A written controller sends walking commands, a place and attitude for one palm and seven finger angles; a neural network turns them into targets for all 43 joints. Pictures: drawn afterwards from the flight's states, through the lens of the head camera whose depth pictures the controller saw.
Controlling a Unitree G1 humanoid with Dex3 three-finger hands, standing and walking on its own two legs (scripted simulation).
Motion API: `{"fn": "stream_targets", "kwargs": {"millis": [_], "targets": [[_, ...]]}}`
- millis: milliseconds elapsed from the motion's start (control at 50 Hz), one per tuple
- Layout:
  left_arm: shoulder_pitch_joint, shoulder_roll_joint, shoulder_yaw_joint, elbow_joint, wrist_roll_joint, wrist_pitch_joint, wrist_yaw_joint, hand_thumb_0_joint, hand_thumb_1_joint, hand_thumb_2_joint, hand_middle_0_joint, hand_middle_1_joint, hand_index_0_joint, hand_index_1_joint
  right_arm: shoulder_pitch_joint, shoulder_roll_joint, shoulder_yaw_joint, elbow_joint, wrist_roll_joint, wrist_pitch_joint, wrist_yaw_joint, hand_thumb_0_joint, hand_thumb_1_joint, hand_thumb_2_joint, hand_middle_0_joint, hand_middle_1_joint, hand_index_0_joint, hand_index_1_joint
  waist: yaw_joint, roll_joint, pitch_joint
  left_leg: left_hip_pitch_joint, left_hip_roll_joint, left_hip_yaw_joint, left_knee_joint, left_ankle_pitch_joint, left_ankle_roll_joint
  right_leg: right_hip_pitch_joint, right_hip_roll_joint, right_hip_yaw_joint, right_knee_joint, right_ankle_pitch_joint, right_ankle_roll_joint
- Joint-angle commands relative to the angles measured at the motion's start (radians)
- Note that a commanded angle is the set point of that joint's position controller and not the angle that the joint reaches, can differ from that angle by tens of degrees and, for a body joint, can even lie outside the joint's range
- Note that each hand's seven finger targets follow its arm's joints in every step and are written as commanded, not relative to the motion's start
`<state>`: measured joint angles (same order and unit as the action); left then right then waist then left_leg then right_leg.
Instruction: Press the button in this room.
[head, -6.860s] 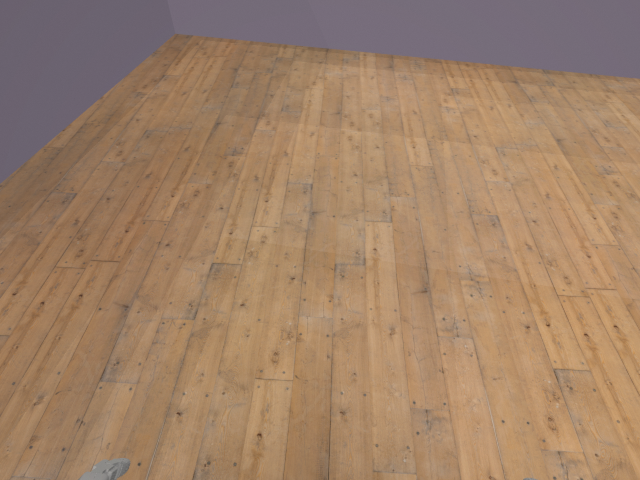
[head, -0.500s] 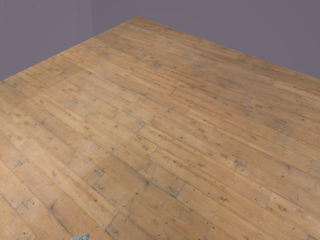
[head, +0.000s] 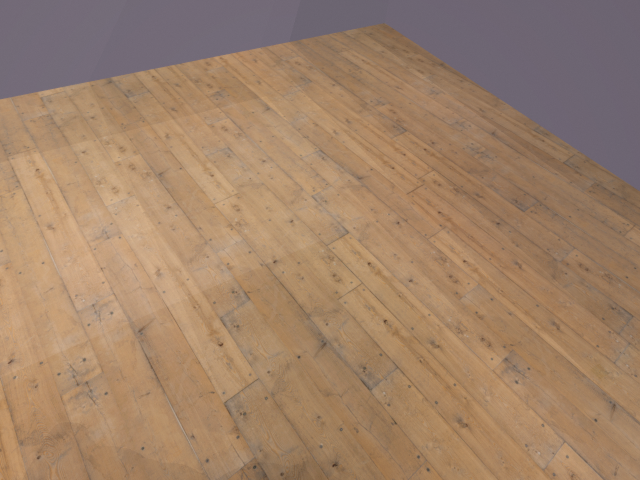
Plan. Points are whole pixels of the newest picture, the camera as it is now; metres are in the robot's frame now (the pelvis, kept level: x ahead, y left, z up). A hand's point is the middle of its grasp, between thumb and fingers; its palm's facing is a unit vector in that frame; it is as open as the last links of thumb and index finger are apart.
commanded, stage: turn or walk to find it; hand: left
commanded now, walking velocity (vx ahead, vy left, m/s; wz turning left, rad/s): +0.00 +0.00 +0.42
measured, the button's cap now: out of the picture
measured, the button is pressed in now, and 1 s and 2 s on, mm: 0 0 0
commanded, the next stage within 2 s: none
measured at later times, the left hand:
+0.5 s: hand out of the picture +0.00 +0.15 -0.13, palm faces +0.23 -0.93 -0.29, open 7.3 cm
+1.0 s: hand out of the picture -0.19 +0.17 -0.18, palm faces +0.48 -0.85 -0.23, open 7.4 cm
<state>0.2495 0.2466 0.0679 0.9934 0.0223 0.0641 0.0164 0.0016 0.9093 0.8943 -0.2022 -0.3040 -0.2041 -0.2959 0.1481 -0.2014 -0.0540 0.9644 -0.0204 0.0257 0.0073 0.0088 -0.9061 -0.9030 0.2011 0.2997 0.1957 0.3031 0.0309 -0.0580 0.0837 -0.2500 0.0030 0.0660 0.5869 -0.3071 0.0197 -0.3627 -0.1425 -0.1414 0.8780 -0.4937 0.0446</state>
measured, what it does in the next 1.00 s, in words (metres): walks backwards, turning left: right foot, then left foot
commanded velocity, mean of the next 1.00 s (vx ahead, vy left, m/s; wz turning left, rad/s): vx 0.00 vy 0.00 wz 0.42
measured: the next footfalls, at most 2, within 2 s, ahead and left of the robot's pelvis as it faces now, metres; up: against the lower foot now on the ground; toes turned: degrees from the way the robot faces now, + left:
right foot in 0.36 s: +0.02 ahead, -0.13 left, +0.00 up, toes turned +5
left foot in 0.90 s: -0.12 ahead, +0.08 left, +0.00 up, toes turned +28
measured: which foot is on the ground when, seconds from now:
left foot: down 0.00-0.36, up 0.38-0.88, down 0.90-1.00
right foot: up 0.00-0.34, down 0.36-0.90, up 0.92-1.00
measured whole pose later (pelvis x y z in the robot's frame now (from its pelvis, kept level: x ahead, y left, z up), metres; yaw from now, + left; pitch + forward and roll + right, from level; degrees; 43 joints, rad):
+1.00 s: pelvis -0.11 -0.03 +0.00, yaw +25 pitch -1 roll +0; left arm 0.26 0.25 0.07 1.01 0.03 0.08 0.01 0.00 0.91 0.89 -0.20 -0.30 -0.20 -0.30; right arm 0.15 -0.19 -0.05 0.96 -0.02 0.02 0.00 0.01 -0.91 -0.90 0.20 0.30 0.20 0.30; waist 0.03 -0.05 0.06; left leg -0.23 0.01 0.06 0.56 -0.32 0.03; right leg -0.44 -0.12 -0.13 0.96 -0.47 0.05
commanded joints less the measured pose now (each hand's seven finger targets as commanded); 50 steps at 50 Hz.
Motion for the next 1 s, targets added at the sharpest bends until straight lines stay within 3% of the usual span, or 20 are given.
{"fn": "stream_targets", "kwargs": {"millis": [0,60,200,300,320,340,360,380,400,440,480,600,760,800,840,860,880,900,940,980], "targets": [[-0.078,0.077,0.016,-0.103,-0.003,-0.021,-0.002,0.0,0.9,0.9,-0.2,-0.3,-0.2,-0.3,0.036,-0.198,-0.033,-0.05,-0.003,-0.009,-0.028,0.0,-0.9,-0.9,0.2,0.3,0.2,0.3,-0.05,0.277,-0.044,0.057,0.264,-0.28,-0.288,0.365,0.126,-0.16,0.014,0.114,0.229,0.038,0.018],[-0.035,0.069,0.015,-0.083,-0.003,-0.025,-0.008,0.0,0.9,0.9,-0.2,-0.3,-0.2,-0.3,0.026,-0.193,-0.032,-0.065,0.001,-0.017,-0.026,0.0,-0.9,-0.9,0.2,0.3,0.2,0.3,-0.036,0.201,-0.078,0.081,0.218,-0.246,-0.294,0.326,0.113,-0.145,0.035,0.106,0.214,0.104,0.032],[-0.094,0.045,0.006,-0.127,-0.009,-0.03,0.001,0.0,0.9,0.9,-0.2,-0.3,-0.2,-0.3,0.077,-0.203,-0.048,-0.064,-0.006,-0.007,-0.019,0.0,-0.9,-0.9,0.2,0.3,0.2,0.3,-0.07,0.208,-0.094,0.093,0.237,-0.358,-0.275,0.308,0.151,-0.083,0.069,0.112,-0.018,0.035,0.032],[0.029,0.05,0.01,-0.104,-0.015,-0.045,0.005,0.0,0.9,0.9,-0.2,-0.3,-0.2,-0.3,0.028,-0.197,-0.055,-0.089,-0.003,0.003,-0.012,0.0,-0.9,-0.9,0.2,0.3,0.2,0.3,-0.01,0.195,-0.133,-0.061,0.168,-0.364,-0.193,0.238,0.101,0.191,0.107,0.081,-0.377,0.213,0.013],[0.069,0.087,0.019,-0.099,-0.009,-0.055,0.009,0.0,0.9,0.9,-0.2,-0.3,-0.2,-0.3,0.026,-0.167,-0.054,-0.095,0.004,0.004,-0.008,0.0,-0.9,-0.9,0.2,0.3,0.2,0.3,0.01,0.1,-0.143,-0.166,0.109,-0.321,-0.111,0.143,0.052,0.32,0.057,0.125,-0.513,0.268,0.003],[0.094,0.176,0.036,-0.101,0.008,-0.065,0.017,0.0,0.9,0.9,-0.2,-0.3,-0.2,-0.3,0.038,-0.093,-0.042,-0.115,0.012,0.006,-0.003,0.0,-0.9,-0.9,0.2,0.3,0.2,0.3,0.025,-0.17,-0.14,-0.365,-0.031,-0.175,0.116,-0.093,-0.026,0.415,-0.191,0.396,-0.628,0.173,-0.077],[0.055,0.22,0.037,-0.124,0.004,-0.06,0.019,0.0,0.9,0.9,-0.2,-0.3,-0.2,-0.3,0.007,-0.109,-0.046,-0.131,0.002,0.009,-0.006,0.0,-0.9,-0.9,0.2,0.3,0.2,0.3,0.028,-0.261,-0.09,-0.38,-0.062,-0.133,0.338,-0.255,-0.05,0.262,-0.341,0.504,-0.661,0.234,-0.163],[-0.002,0.181,0.035,-0.145,0.0,-0.061,0.023,0.0,0.9,0.9,-0.2,-0.3,-0.2,-0.3,0.011,-0.143,-0.056,-0.118,-0.005,0.02,-0.002,0.0,-0.9,-0.9,0.2,0.3,0.2,0.3,0.005,-0.175,-0.071,-0.339,-0.023,-0.182,0.473,-0.212,-0.041,0.148,-0.313,0.439,-0.674,0.166,-0.185],[-0.072,0.153,0.033,-0.157,-0.003,-0.065,0.023,0.0,0.9,0.9,-0.2,-0.3,-0.2,-0.3,0.041,-0.141,-0.06,-0.09,-0.007,0.03,0.002,0.0,-0.9,-0.9,0.2,0.3,0.2,0.3,-0.029,-0.2,-0.027,-0.332,-0.008,-0.185,0.548,-0.158,-0.041,0.078,-0.262,0.388,-0.693,0.097,-0.164],[-0.132,0.102,0.011,-0.171,-0.006,-0.068,0.018,0.0,0.9,0.9,-0.2,-0.3,-0.2,-0.3,0.096,-0.122,-0.058,-0.044,-0.009,0.038,0.01,0.0,-0.9,-0.9,0.2,0.3,0.2,0.3,-0.069,-0.08,0.008,-0.314,0.006,-0.141,0.638,-0.051,-0.059,0.064,-0.173,0.237,-0.651,0.201,-0.123],[-0.097,0.088,0.004,-0.161,-0.008,-0.077,0.016,0.0,0.9,0.9,-0.2,-0.3,-0.2,-0.3,0.137,-0.105,-0.053,-0.023,-0.006,0.039,0.012,0.0,-0.9,-0.9,0.2,0.3,0.2,0.3,-0.066,-0.079,-0.025,-0.322,0.001,-0.117,0.659,0.003,-0.079,0.136,-0.135,0.149,-0.618,0.308,-0.113],[0.012,0.094,0.008,-0.112,-0.004,-0.077,0.02,0.0,0.9,0.9,-0.2,-0.3,-0.2,-0.3,0.072,-0.107,-0.046,-0.022,-0.006,0.042,0.008,0.0,-0.9,-0.9,0.2,0.3,0.2,0.3,-0.011,-0.079,-0.036,-0.335,0.043,-0.098,0.571,-0.024,-0.104,0.235,-0.191,0.151,-0.616,0.323,-0.15],[0.057,0.157,0.029,-0.072,0.013,-0.065,0.017,0.0,0.9,0.9,-0.2,-0.3,-0.2,-0.3,0.008,-0.076,-0.018,-0.046,0.011,0.018,0.004,0.0,-0.9,-0.9,0.2,0.3,0.2,0.3,0.027,-0.128,-0.101,-0.163,0.041,-0.004,0.18,-0.183,-0.076,0.283,-0.247,0.124,-0.524,0.529,-0.198],[0.034,0.163,0.03,-0.063,0.01,-0.061,0.014,0.0,0.9,0.9,-0.2,-0.3,-0.2,-0.3,0.049,-0.078,-0.017,-0.037,0.013,0.013,0.0,0.0,-0.9,-0.9,0.2,0.3,0.2,0.3,0.0,-0.131,-0.12,-0.076,0.029,0.023,0.075,-0.123,-0.067,0.243,-0.24,0.093,-0.48,0.536,-0.175],[0.01,0.15,0.03,-0.065,-0.002,-0.053,0.011,0.0,0.9,0.9,-0.2,-0.3,-0.2,-0.3,0.119,-0.097,-0.021,-0.021,0.012,0.001,0.0,0.0,-0.9,-0.9,0.2,0.3,0.2,0.3,-0.047,-0.054,-0.152,0.095,0.034,0.014,-0.145,0.073,-0.05,0.147,-0.2,0.016,-0.361,0.447,-0.097],[0.018,0.109,0.024,-0.08,-0.01,-0.045,0.008,0.0,0.9,0.9,-0.2,-0.3,-0.2,-0.3,0.142,-0.158,-0.035,-0.019,0.007,-0.009,-0.001,0.0,-0.9,-0.9,0.2,0.3,0.2,0.3,-0.065,0.12,-0.17,0.209,0.151,-0.148,-0.247,0.121,-0.003,-0.001,-0.123,-0.037,-0.202,0.298,-0.039],[-0.021,0.047,0.007,-0.122,-0.012,-0.038,0.001,0.0,0.9,0.9,-0.2,-0.3,-0.2,-0.3,0.158,-0.253,-0.056,-0.031,0.0,-0.01,-0.008,0.0,-0.9,-0.9,0.2,0.3,0.2,0.3,-0.085,0.393,-0.113,0.227,0.373,-0.437,-0.309,0.338,0.099,-0.235,0.005,-0.056,0.0,-0.089,0.032],[-0.08,0.065,0.002,-0.134,-0.003,-0.026,0.003,0.0,0.9,0.9,-0.2,-0.3,-0.2,-0.3,0.171,-0.277,-0.058,-0.02,-0.002,-0.001,-0.012,0.0,-0.9,-0.9,0.2,0.3,0.2,0.3,-0.103,0.303,-0.099,0.138,0.423,-0.424,-0.313,0.369,0.165,-0.206,0.009,0.041,0.119,-0.114,0.016],[-0.097,0.066,0.012,-0.111,0.001,-0.016,-0.001,0.0,0.9,0.9,-0.2,-0.3,-0.2,-0.3,0.076,-0.219,-0.043,-0.037,-0.005,-0.007,-0.026,0.0,-0.9,-0.9,0.2,0.3,0.2,0.3,-0.07,0.29,-0.045,0.045,0.323,-0.345,-0.327,0.245,0.146,-0.204,0.004,0.095,0.207,-0.003,0.019],[-0.054,0.071,0.014,-0.083,0.0,-0.022,-0.01,0.0,0.9,0.9,-0.2,-0.3,-0.2,-0.3,0.006,-0.19,-0.027,-0.054,-0.002,-0.013,-0.029,0.0,-0.9,-0.9,0.2,0.3,0.2,0.3,-0.032,0.233,-0.021,0.05,0.248,-0.265,-0.303,0.323,0.118,-0.195,0.02,0.104,0.227,0.089,0.025]]}}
